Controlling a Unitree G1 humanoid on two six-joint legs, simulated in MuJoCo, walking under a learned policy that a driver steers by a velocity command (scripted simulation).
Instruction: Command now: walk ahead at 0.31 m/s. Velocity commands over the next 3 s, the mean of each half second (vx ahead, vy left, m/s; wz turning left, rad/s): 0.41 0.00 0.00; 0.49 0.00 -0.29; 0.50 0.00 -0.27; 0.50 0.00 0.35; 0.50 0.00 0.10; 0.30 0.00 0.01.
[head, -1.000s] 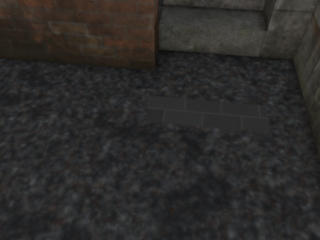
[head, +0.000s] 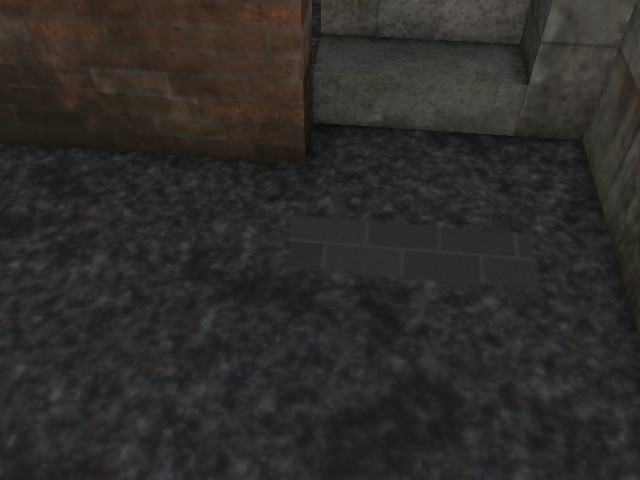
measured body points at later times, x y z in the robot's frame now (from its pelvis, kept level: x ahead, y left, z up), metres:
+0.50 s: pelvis +0.21 -0.02 +0.00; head +0.25 -0.03 +0.44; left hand +0.08 +0.21 -0.13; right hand +0.46 -0.22 -0.09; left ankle +0.40 +0.09 -0.70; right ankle +0.00 -0.11 -0.73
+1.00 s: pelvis +0.49 -0.03 +0.01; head +0.50 -0.04 +0.46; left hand +0.68 +0.18 -0.10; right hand +0.44 -0.28 -0.14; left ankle +0.40 +0.08 -0.73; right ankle +0.64 -0.21 -0.67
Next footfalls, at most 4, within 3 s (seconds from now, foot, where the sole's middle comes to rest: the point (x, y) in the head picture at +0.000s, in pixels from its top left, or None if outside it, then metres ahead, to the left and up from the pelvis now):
0.56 left None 0.44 0.08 -0.76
1.14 right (427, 401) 0.71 -0.21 -0.76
1.70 left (373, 273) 1.08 -0.11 -0.76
2.16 right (451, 219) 1.28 -0.35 -0.76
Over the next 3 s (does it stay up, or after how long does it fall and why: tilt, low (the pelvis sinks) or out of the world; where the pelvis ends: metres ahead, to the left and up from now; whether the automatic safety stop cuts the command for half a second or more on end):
stays up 1.42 -0.22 0.01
